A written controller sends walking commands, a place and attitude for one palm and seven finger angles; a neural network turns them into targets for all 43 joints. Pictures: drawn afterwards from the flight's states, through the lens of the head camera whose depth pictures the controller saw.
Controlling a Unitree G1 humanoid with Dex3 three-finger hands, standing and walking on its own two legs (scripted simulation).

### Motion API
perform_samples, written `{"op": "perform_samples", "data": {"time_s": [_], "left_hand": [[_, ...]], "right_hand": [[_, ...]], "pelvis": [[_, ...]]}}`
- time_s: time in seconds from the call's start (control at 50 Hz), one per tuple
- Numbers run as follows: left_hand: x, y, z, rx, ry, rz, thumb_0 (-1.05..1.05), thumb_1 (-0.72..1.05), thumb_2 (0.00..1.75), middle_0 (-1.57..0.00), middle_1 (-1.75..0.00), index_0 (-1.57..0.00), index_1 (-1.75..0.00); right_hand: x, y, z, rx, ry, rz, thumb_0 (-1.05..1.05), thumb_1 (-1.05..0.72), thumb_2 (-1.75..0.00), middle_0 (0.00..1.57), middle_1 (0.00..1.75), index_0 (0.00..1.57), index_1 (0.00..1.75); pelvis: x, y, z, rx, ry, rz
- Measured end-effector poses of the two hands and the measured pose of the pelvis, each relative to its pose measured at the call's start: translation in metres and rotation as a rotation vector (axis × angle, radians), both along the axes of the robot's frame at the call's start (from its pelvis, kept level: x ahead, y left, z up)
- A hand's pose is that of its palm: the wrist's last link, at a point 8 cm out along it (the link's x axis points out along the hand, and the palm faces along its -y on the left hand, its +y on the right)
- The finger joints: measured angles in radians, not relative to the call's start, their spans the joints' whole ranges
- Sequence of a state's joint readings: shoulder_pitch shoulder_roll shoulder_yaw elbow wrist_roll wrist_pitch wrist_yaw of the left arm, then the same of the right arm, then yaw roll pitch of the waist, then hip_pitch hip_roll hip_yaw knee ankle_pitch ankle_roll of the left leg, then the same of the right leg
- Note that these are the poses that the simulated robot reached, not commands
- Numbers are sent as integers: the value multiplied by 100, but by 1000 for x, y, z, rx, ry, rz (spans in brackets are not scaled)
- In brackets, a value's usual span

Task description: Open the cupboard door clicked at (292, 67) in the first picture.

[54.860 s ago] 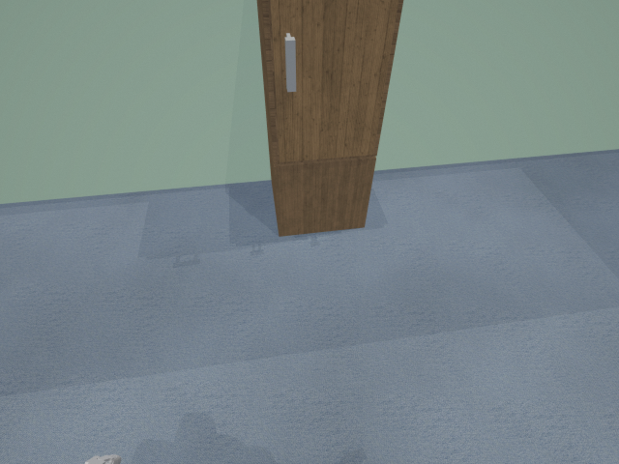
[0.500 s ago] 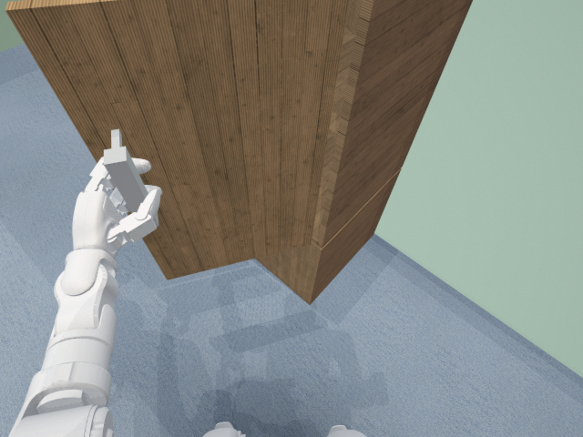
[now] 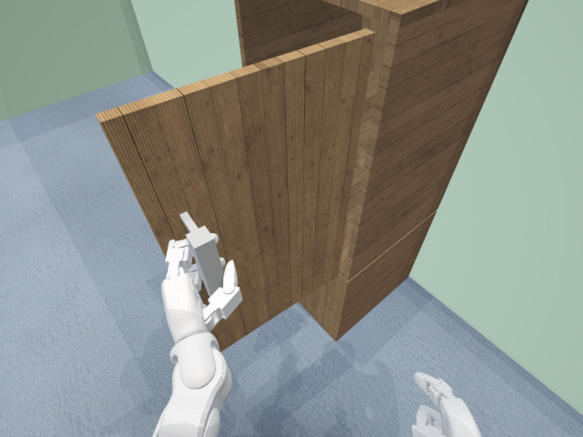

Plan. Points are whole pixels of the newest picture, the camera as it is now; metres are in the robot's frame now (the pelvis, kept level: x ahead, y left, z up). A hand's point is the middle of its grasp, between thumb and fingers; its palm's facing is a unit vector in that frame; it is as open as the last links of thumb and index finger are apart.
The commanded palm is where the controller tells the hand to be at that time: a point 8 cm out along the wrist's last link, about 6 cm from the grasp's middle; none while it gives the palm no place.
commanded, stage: pull the door open along its arc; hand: left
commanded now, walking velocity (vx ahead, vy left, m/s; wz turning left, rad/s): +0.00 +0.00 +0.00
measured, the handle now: (203, 258) +0.35 +0.14 +0.07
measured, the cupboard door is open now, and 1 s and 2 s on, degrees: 85 93 96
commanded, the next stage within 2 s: open thumb and fingers to let go in 0.16 s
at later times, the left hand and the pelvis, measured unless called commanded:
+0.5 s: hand (253, 306) +0.27 +0.06 +0.07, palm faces +0.36 -0.93 -0.02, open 7.3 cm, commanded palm +0.23 +0.11 +0.07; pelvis -0.01 -0.02 +0.00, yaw +2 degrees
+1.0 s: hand (251, 305) +0.28 +0.07 +0.07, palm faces +0.33 -0.94 -0.01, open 14.7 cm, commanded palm +0.23 +0.10 +0.07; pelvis -0.03 +0.00 -0.01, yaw +1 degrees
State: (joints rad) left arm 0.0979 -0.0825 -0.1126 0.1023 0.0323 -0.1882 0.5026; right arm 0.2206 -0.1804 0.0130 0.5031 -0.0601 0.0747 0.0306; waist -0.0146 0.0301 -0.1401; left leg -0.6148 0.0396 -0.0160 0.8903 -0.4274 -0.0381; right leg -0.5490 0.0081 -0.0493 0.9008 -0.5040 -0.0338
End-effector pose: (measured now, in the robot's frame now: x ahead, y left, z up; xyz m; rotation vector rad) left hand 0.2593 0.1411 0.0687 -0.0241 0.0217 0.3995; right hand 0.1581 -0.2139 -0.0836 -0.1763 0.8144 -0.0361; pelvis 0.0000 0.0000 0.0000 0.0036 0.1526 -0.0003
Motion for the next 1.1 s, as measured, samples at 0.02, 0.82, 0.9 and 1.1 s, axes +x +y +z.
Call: {"op": "perform_samples", "data": {"time_s": [0.02,0.82,0.9,1.1], "left_hand": [[-4,-4,0,-3,3,-2,4,61,71,-27,-128,-29,-130],[-23,-30,-1,35,-9,-41,0,-34,37,-32,-117,-32,-117],[-22,-30,-1,33,-7,-47,0,-43,33,-30,-105,-30,-105],[-22,-30,-1,33,-5,-74,-1,-50,31,-31,-70,-31,-72]], "right_hand": [[-2,-2,0,-2,4,-2,1,-90,-90,20,30,20,30],[-11,-3,-10,-13,-19,22,1,-90,-90,20,30,20,30],[-16,0,-12,-10,-9,15,1,-90,-90,20,30,20,30],[-22,9,-11,-6,-12,20,1,-90,-90,20,30,20,30]], "pelvis": [[0,-1,0,1,-3,1],[-20,-4,-8,-1,-15,25],[-23,-1,-8,-3,-18,21],[-29,6,-8,-11,-26,19]]}}
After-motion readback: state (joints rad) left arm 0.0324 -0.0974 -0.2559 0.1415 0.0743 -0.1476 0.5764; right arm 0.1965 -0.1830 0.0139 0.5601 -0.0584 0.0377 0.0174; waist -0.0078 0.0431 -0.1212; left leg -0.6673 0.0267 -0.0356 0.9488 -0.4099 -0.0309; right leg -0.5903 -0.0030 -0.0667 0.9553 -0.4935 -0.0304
